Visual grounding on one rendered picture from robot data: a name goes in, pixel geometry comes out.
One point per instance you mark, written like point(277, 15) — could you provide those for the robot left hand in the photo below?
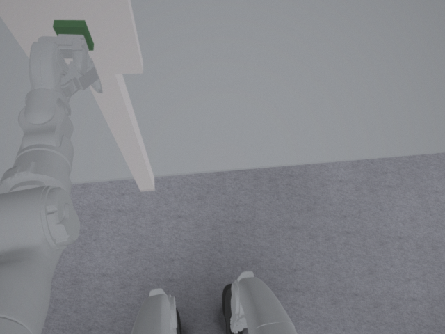
point(48, 69)

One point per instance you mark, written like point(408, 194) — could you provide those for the right robot thigh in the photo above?
point(263, 312)

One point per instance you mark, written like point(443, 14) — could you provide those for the panel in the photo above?
point(116, 51)

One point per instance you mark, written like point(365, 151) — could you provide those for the right robot foot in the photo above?
point(226, 307)

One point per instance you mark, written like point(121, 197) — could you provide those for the robot left forearm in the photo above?
point(46, 154)

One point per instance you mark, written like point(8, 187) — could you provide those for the button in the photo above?
point(74, 27)

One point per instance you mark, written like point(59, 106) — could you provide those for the left robot upper arm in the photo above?
point(35, 226)

